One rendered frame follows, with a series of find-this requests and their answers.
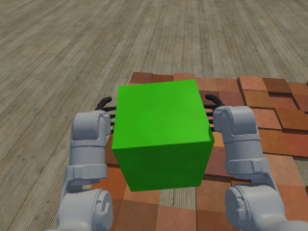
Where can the left robot forearm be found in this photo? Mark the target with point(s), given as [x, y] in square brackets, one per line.
[88, 139]

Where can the right robot forearm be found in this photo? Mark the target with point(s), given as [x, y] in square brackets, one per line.
[243, 149]

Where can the left robot upper arm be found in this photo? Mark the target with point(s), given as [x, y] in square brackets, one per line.
[85, 210]

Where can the right robot upper arm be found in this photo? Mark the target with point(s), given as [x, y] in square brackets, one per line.
[258, 207]

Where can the robot left hand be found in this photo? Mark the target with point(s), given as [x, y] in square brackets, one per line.
[100, 106]

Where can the robot right hand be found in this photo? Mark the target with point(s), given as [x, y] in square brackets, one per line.
[212, 107]

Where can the carton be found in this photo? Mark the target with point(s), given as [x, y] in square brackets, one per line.
[162, 136]

